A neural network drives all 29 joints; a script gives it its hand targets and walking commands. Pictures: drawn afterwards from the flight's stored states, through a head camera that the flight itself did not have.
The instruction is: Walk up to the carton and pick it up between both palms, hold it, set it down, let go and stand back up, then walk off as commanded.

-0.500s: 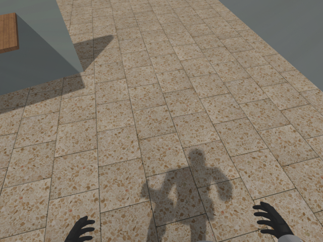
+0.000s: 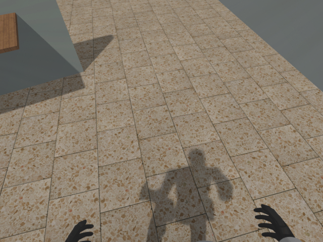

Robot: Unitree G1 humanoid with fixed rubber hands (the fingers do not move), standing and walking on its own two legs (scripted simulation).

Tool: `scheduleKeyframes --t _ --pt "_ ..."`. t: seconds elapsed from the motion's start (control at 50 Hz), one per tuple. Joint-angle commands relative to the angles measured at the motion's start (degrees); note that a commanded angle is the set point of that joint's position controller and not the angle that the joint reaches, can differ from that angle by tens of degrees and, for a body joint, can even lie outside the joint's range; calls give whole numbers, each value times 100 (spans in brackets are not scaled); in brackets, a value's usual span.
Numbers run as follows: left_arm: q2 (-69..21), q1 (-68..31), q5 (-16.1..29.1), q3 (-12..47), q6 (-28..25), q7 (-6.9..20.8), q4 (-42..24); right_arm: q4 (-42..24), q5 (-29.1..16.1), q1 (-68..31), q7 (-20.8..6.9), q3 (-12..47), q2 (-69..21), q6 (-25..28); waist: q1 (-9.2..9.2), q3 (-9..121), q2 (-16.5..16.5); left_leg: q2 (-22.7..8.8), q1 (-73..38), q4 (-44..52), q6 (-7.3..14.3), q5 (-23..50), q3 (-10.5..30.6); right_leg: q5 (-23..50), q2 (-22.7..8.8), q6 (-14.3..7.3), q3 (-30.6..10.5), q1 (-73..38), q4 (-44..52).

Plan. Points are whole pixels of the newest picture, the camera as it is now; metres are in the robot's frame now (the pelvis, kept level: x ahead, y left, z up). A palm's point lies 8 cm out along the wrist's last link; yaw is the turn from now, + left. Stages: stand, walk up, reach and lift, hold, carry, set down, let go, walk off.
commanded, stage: stand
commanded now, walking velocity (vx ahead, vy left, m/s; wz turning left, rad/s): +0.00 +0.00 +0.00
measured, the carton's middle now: out of the picture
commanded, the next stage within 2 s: walk up in 0.48 s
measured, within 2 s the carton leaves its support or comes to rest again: neither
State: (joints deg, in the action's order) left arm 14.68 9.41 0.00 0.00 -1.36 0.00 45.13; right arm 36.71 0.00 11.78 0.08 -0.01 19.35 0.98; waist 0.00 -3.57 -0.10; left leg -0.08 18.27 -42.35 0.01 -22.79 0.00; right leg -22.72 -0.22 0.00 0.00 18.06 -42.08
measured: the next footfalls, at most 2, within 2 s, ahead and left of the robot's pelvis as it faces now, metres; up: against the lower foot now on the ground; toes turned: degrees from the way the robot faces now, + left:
left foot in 1.02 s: +0.12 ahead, +0.21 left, +0.00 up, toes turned +9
right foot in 1.56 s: +0.32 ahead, +0.16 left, +0.00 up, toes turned +10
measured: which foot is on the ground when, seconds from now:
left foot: down 0.00-0.70, up 0.72-1.00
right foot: down 0.00-1.00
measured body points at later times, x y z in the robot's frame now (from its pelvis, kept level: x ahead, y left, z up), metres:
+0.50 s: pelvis +0.00 +0.00 +0.00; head +0.02 +0.00 +0.45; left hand +0.13 +0.26 -0.12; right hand +0.14 -0.28 -0.09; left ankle +0.00 +0.12 -0.71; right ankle +0.00 -0.12 -0.71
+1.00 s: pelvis +0.03 +0.09 -0.01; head +0.04 +0.09 +0.44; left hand +0.08 +0.42 -0.11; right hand +0.20 -0.23 -0.09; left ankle +0.07 +0.20 -0.71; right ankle +0.00 -0.12 -0.71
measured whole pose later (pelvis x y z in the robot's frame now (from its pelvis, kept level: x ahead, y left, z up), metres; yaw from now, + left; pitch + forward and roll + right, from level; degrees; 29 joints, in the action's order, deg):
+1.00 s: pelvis +0.03 +0.09 -0.01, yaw +6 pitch -1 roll -4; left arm 24.1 15.7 0.0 0.0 -6.4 -0.5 49.0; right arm 40.1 0.0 11.8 -7.5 -3.8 29.2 -1.3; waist 0.0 -1.9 -5.3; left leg -4.1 29.3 -53.8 0.1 -24.0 0.8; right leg -26.9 -6.1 0.6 3.4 13.9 -42.1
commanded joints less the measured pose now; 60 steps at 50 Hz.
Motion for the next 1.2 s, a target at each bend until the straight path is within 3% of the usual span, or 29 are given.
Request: scheduleKeyframes --t 0.0,0.46,0.64,0.66,0.68,0.7,0.72,0.76,0.78,0.82,0.86,0.9,0.94,0.96,0.98,1.0,1.02,1.04,1.06,1.08,1.1,1.12,1.14,1.18 --pt "1576 -438 -122 -452 -197 -38 -343 -50 140 -294 101 -455 1127 242 -23 637 84 -530 -344 751 447 1784 418 1914 -506 -498 -589 -189 776" --pt "1621 -488 -97 -449 -220 -48 -36 214 136 -321 119 -440 1200 251 15 745 96 -556 -505 763 445 2307 428 2415 -530 -508 -584 -369 766" --pt "1605 -510 -93 -441 -193 -43 86 352 124 -304 119 -426 1176 235 6 675 51 -555 -457 838 432 2066 427 2190 -529 -520 -617 -313 826" --pt "2620 728 -143 -968 -401 -70 32 -369 306 -476 -222 -784 1792 92 424 1201 -124 -333 1178 -70 734 597 1125 -29 -1032 -784 -1184 -1704 1129" --pt "3039 1338 -223 -1123 -517 -161 267 -524 327 -797 -411 -730 1470 -11 710 912 827 264 2954 -1391 440 -792 458 -1369 -2119 -1311 -2811 -2752 2393" --pt "3153 1268 -200 -1166 -565 -211 216 -513 427 -1025 -439 -746 1562 -110 707 503 541 -176 3566 -2151 245 -911 903 -1763 -2883 -1597 -3442 -2588 2920" --pt "3098 924 -183 -1160 -587 -258 84 -454 433 -882 -484 -765 1670 -147 528 327 239 -315 3542 -2275 168 -604 982 -1913 -2939 -1620 -3342 -2259 3026" --pt "2872 383 -208 -1087 -644 -283 -74 -269 405 -599 -600 -820 1733 -138 212 28 77 -517 3107 -2257 106 -155 910 -1576 -2655 -1436 -2568 -1495 2890" --pt "2758 319 -223 -1062 -677 -282 -83 -218 364 -484 -664 -838 1689 -140 129 -22 289 -556 2866 -2239 85 -140 871 -1356 -2460 -1378 -2211 -1250 2771" --pt "2813 387 -240 -1053 -720 -277 -101 -208 325 -569 -771 -882 1669 -156 165 -93 552 -581 2674 -2114 56 -118 793 -1146 -2289 -1358 -1774 -1027 2667" --pt "3013 365 -246 -1073 -748 -273 -159 -276 266 -756 -821 -884 1693 -168 237 -78 964 -745 2687 -1798 59 -224 720 -905 -2404 -1482 -1688 -1059 2547" --pt "3152 234 -276 -1062 -762 -265 -198 -287 250 -863 -855 -898 1713 -154 197 -70 1335 -814 2442 -1308 71 -516 552 -201 -2514 -1540 -1472 -941 2357" --pt "3212 -80 -290 -1034 -751 -247 -250 -199 215 -585 -844 -943 1758 -104 -53 282 1547 -811 1674 -655 189 -589 416 736 -2464 -1387 -1070 -883 1886" --pt "3163 -261 -279 -990 -729 -237 -254 -71 203 -238 -822 -971 1749 -65 -285 400 1484 -668 1023 -250 211 -430 203 1078 -2259 -1194 -626 -563 1521" --pt "3041 -692 -279 -919 -672 -205 -292 263 192 650 -792 -1044 1729 -11 -865 733 1161 -453 -473 751 253 22 -16 1353 -1794 -870 190 173 393" --pt "2538 -658 -290 -761 -610 -175 -321 721 225 1785 -678 -1215 2084 87 -1380 1028 -518 -85 -1808 1517 244 -382 508 1511 -1020 -477 692 1068 -2216" --pt "1780 -366 -241 -470 -624 -150 -448 727 296 1925 -525 -1311 2644 160 -1190 809 -2580 -1018 -2462 2056 446 593 2859 -965 -65 -80 581 2979 -3556" --pt "2084 -307 -93 -476 -605 -194 -433 582 194 1580 -488 -1234 2854 166 -933 742 -2290 -1449 -2477 2886 781 468 4419 -1446 204 -162 366 3637 -3678" --pt "2439 -520 -91 -473 -562 -225 -368 454 95 1191 -501 -1183 2801 117 -813 469 -1329 -1595 -1972 3081 819 -361 4819 -1182 -128 -222 -35 3596 -3661" --pt "2569 -558 -34 -441 -551 -190 -228 334 46 845 -451 -1140 2606 101 -649 230 -653 -1479 -1623 3153 427 -238 4193 -535 -382 -265 -183 3323 -3513" --pt "2539 -429 15 -435 -525 -143 -112 234 69 691 -404 -1098 2390 117 -525 152 -439 -1229 -1498 2980 59 643 3593 -128 -470 -257 -220 3084 -3444" --pt "2475 -158 52 -456 -470 -101 20 196 129 587 -359 -1066 2131 139 -397 193 -413 -1006 -1414 2781 -125 1391 2945 241 -579 -202 -212 2770 -3151" --pt "2442 23 73 -461 -438 -104 55 169 143 706 -330 -1052 2051 161 -345 309 -601 -872 -1474 2632 -87 1934 2738 305 -572 -171 -163 2633 -2851" --pt "2497 212 63 -485 -392 -145 143 105 151 729 -335 -1056 1966 201 -268 459 -688 -883 -1578 2642 85 1932 2681 509 -632 -155 -157 2476 -2428"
